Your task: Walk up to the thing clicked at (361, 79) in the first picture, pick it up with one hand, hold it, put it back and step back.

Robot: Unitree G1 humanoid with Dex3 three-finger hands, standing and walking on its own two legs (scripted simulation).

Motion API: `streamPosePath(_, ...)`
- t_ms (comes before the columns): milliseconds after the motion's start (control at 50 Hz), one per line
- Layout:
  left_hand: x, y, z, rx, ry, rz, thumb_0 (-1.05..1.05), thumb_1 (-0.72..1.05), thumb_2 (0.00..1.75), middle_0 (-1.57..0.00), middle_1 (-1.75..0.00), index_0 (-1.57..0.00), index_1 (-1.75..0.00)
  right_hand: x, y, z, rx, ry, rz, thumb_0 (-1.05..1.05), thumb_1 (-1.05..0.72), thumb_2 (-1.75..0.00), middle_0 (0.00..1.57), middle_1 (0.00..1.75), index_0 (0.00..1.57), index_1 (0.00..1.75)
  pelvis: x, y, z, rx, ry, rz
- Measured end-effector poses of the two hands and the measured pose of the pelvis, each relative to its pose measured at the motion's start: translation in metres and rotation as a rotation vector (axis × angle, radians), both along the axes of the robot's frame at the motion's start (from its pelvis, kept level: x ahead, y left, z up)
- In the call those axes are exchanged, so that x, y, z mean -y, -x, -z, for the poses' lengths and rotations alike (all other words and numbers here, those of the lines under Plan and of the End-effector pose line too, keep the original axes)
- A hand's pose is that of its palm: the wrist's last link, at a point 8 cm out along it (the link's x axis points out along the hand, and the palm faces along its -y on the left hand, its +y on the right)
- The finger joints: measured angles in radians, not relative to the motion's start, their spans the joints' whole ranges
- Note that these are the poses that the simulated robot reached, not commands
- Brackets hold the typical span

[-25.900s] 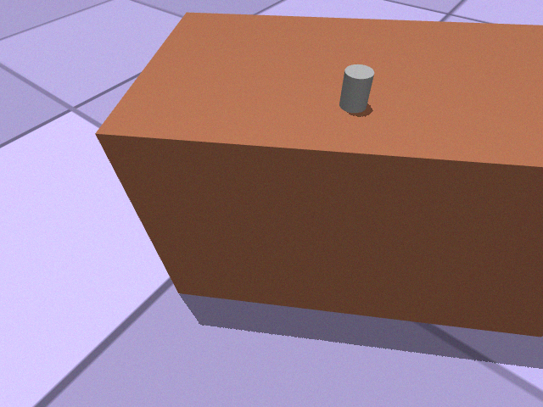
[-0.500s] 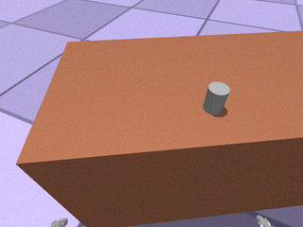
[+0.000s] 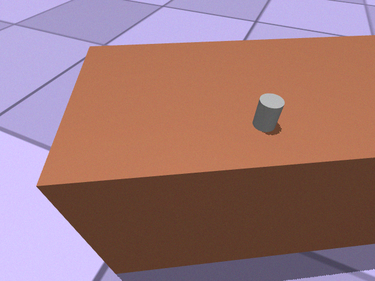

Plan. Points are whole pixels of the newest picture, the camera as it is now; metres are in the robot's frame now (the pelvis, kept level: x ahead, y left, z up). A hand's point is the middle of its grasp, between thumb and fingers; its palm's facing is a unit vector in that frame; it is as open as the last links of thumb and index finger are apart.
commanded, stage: home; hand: right
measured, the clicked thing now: (267, 113) +0.52 -0.21 +0.07
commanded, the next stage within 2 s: stand in 1.00 s
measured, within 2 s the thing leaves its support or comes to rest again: neither
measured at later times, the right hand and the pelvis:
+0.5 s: hand out of the picture +0.08 -0.26 -0.15, palm faces -0.03 +0.93 -0.36, open 17.5 cm; pelvis +0.02 +0.00 +0.00, yaw +0 degrees
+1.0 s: hand out of the picture +0.12 -0.26 -0.15, palm faces -0.02 +0.93 -0.36, open 17.5 cm; pelvis +0.04 +0.00 +0.00, yaw +0 degrees
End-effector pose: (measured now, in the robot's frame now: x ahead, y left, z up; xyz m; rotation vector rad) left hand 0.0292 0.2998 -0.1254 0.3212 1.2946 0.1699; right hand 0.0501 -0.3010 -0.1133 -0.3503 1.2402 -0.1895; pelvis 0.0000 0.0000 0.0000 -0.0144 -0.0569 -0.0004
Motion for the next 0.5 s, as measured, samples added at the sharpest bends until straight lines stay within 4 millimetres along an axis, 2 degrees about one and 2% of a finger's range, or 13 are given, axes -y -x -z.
streamPosePath(100,-0.001,0.010,-0.002,-0.020,-0.013,-0.018,0.01,0.90,0.90,-0.20,-0.29,-0.20,-0.30,0.000,-0.004,0.002,0.007,-0.011,0.003,0.00,0.55,-0.04,0.06,0.05,0.05,0.05,0.001,0.000,0.000,0.001,0.002,-0.003)
streamPosePath(200,-0.001,0.009,-0.003,-0.019,-0.019,-0.025,0.01,0.90,0.90,-0.20,-0.29,-0.20,-0.30,0.002,-0.009,0.003,0.012,-0.012,0.006,0.00,0.56,-0.04,0.06,0.05,0.05,0.05,0.003,-0.001,0.000,0.000,0.001,-0.004)
streamPosePath(320,0.002,-0.004,-0.003,-0.004,-0.016,-0.021,0.01,0.90,0.90,-0.20,-0.29,-0.20,-0.30,0.005,-0.015,0.001,0.009,-0.007,0.012,0.00,0.55,-0.04,0.06,0.05,0.05,0.05,0.004,-0.006,-0.001,-0.003,-0.001,-0.004)
streamPosePath(500,0.006,-0.035,-0.002,0.028,-0.006,-0.004,0.00,0.90,0.90,-0.20,-0.29,-0.20,-0.30,0.006,-0.025,-0.001,0.004,0.000,0.020,0.00,0.55,-0.05,0.06,0.05,0.05,0.05,0.004,-0.016,-0.002,-0.010,-0.005,-0.002)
